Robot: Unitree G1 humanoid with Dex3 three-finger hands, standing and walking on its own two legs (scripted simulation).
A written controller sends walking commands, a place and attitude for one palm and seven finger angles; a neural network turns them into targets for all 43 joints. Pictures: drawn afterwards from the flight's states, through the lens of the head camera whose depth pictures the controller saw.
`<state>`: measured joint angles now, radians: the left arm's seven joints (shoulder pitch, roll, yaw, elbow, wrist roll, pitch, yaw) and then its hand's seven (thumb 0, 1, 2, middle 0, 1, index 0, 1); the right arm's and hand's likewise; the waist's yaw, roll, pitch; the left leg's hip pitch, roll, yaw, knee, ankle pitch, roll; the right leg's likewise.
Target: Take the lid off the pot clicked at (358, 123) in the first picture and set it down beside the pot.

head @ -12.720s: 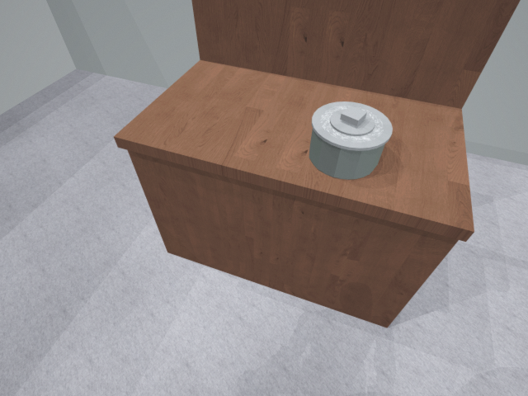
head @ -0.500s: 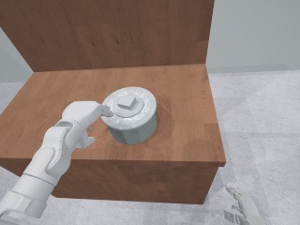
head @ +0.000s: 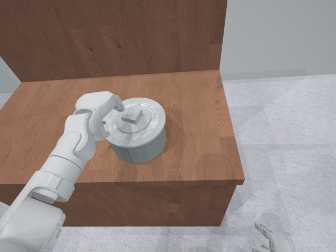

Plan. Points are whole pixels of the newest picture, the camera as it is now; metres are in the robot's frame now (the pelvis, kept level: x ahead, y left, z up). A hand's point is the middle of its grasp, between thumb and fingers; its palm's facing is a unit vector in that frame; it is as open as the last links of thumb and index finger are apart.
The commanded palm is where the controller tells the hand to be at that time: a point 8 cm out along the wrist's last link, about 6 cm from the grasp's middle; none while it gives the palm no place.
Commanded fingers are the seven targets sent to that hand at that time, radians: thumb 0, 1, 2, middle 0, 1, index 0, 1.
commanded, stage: move the open hand above the knob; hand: left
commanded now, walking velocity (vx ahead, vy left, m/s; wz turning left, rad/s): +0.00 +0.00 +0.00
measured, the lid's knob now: (131, 115) +0.49 +0.13 +0.03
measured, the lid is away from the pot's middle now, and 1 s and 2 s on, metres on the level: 0.00 0.00 0.00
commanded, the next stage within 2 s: lower the open fingers around the knob in 1.12 s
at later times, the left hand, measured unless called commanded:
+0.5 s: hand (124, 103) +0.46 +0.13 +0.11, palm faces -0.27 -0.04 -0.96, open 10.1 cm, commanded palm +0.45 +0.13 +0.17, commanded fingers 0.00 -0.28 1.38 -0.83 -0.08 -0.83 -0.08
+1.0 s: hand (125, 105) +0.45 +0.12 +0.11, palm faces -0.26 -0.03 -0.97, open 10.1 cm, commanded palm +0.45 +0.13 +0.17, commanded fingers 0.00 -0.28 1.38 -0.83 -0.08 -0.83 -0.08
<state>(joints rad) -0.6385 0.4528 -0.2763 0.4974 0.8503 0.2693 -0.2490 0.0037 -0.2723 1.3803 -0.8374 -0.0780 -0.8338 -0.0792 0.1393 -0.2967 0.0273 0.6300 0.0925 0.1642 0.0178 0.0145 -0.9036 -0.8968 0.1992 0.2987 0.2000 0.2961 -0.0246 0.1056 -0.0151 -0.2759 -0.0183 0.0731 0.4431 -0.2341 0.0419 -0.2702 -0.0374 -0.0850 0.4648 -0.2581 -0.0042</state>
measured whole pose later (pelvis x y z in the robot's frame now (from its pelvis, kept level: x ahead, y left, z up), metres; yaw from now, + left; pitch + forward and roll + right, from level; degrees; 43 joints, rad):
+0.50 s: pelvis +0.00 +0.01 +0.00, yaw -1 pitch +7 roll +0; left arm -0.91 0.36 -0.31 0.77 0.88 0.26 -0.22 0.00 -0.27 1.38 -0.84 -0.08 -0.84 -0.08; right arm 0.17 -0.27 0.02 0.68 0.08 0.15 0.00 0.01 -0.90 -0.90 0.20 0.30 0.20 0.30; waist -0.06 0.08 -0.04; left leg -0.33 -0.02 0.09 0.46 -0.24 0.05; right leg -0.33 -0.04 -0.07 0.48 -0.26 0.00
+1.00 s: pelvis +0.00 +0.01 +0.00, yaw -1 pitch +6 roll +0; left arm -0.89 0.34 -0.32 0.78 0.89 0.23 -0.20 0.00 -0.27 1.38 -0.84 -0.08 -0.84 -0.08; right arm 0.18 -0.28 0.01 0.69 0.08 0.14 -0.01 0.01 -0.90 -0.90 0.20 0.30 0.20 0.30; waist -0.05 0.09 -0.05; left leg -0.33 -0.02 0.09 0.45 -0.24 0.05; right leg -0.32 -0.04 -0.07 0.47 -0.25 0.01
